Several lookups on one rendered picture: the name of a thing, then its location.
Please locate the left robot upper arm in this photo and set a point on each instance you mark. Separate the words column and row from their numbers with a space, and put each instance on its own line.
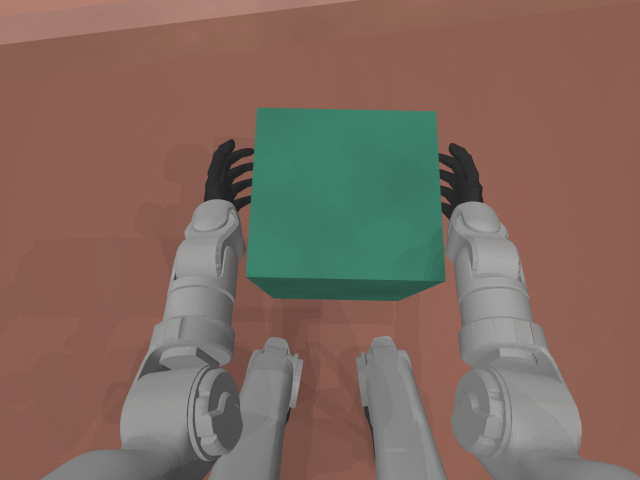
column 175, row 425

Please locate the right robot foot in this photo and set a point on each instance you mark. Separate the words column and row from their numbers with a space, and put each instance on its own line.
column 368, row 418

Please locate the carton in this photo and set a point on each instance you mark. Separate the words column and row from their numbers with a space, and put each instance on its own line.
column 345, row 204

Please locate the left robot shin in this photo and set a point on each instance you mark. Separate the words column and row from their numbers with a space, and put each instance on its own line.
column 272, row 341

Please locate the right robot hand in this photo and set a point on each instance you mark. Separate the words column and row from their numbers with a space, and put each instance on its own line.
column 464, row 180

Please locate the left robot forearm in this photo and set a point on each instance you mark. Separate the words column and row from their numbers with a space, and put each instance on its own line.
column 196, row 326

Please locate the right robot upper arm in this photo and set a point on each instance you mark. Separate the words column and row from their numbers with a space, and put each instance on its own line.
column 524, row 426

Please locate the left robot hand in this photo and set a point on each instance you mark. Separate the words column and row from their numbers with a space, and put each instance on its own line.
column 220, row 176

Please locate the right robot forearm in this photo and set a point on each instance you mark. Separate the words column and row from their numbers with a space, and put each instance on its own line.
column 498, row 328

